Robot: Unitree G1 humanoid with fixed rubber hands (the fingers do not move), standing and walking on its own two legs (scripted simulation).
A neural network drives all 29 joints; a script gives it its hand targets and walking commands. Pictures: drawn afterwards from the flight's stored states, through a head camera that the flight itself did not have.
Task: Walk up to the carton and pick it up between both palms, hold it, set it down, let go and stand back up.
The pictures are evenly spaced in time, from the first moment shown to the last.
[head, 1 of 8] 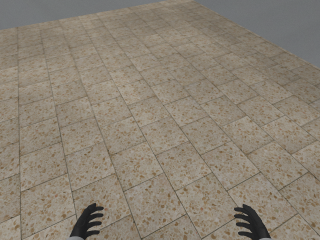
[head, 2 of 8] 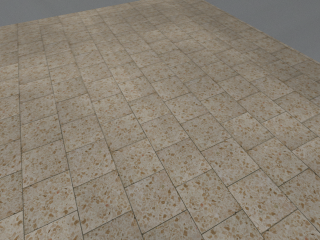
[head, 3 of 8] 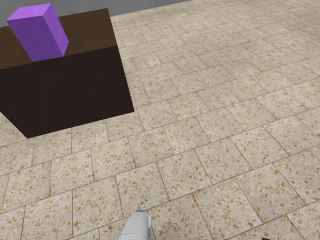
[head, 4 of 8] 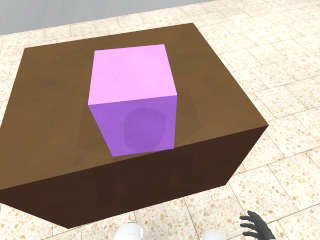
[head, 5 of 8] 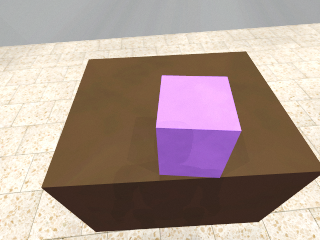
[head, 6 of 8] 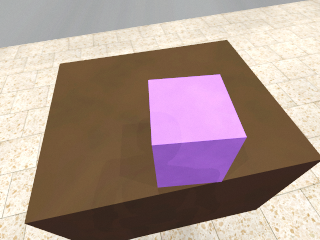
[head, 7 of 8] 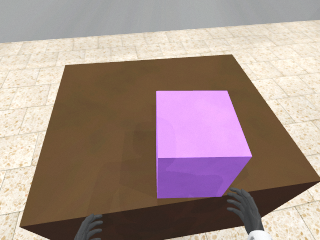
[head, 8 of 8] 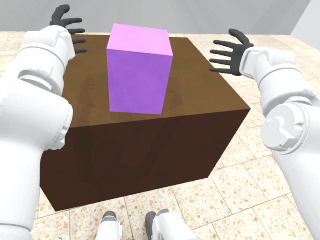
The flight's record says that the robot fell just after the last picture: yes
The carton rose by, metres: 0.01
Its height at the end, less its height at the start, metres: +0.00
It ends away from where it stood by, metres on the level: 0.07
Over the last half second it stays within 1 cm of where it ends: yes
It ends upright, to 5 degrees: yes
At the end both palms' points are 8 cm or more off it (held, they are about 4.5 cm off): yes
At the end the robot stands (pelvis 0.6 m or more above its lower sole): yes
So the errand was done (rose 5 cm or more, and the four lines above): no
